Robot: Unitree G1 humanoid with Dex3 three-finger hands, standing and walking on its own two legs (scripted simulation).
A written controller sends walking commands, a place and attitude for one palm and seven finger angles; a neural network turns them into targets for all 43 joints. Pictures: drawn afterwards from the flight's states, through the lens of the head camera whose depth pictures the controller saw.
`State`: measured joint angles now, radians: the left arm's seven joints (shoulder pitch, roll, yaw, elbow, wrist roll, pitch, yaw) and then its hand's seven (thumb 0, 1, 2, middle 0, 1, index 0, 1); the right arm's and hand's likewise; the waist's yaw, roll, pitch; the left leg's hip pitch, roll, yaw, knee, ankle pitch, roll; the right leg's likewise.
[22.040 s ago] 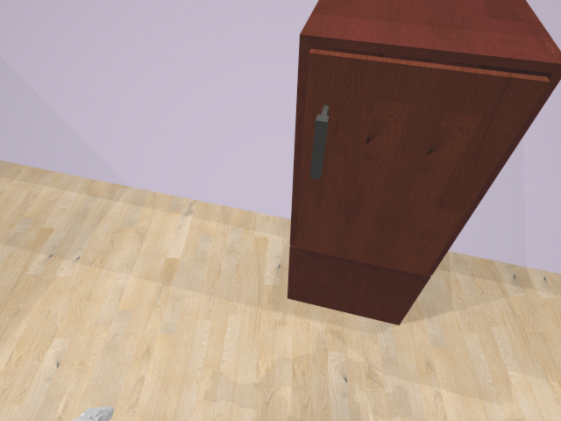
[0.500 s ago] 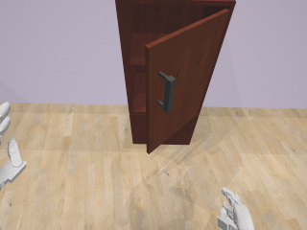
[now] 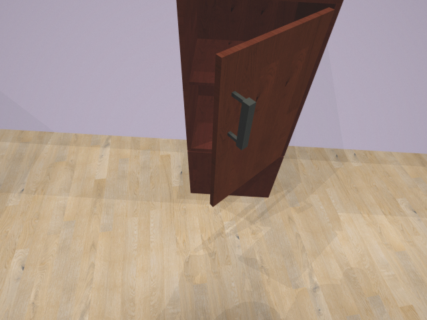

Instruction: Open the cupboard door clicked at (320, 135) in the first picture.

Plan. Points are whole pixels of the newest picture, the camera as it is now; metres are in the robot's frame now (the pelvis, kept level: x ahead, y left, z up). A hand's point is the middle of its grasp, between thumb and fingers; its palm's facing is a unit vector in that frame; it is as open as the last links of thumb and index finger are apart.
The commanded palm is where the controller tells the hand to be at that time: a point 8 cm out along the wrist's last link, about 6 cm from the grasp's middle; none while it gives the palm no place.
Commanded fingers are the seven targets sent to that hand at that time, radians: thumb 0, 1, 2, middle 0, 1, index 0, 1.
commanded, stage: let the arm hang, fingers relaxed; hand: left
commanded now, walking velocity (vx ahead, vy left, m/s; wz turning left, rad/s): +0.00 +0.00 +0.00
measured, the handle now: (239, 121) +0.55 -0.02 +0.04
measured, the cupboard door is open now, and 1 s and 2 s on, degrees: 43 43 43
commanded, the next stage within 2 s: look to check the result in 0.64 s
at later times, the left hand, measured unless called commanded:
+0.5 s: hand out of the picture +0.00 +0.15 -0.18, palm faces +0.06 -0.99 -0.16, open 7.3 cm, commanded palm none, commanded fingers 0.00 0.90 0.90 -0.20 -0.30 -0.20 -0.30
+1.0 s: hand out of the picture -0.01 +0.15 -0.17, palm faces +0.08 -0.98 -0.18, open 7.4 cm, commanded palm none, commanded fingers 0.00 0.90 0.90 -0.20 -0.30 -0.20 -0.30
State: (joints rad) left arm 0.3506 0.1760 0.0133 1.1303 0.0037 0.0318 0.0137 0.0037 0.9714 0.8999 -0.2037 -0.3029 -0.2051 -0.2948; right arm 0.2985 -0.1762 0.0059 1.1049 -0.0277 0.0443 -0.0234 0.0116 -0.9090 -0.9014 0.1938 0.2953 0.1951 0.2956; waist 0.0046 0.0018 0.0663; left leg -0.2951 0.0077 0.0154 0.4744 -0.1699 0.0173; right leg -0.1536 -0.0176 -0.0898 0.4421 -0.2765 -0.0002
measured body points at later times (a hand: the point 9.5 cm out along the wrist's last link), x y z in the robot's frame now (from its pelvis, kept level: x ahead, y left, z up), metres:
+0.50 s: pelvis +0.01 +0.00 +0.00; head +0.01 -0.01 +0.45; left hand +0.00 +0.20 -0.16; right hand -0.01 -0.20 -0.17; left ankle +0.05 +0.11 -0.74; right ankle -0.02 -0.12 -0.74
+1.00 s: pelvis +0.02 -0.01 +0.00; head +0.04 -0.02 +0.45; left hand -0.01 +0.20 -0.16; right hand +0.02 -0.22 -0.17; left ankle +0.05 +0.11 -0.74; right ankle -0.02 -0.12 -0.74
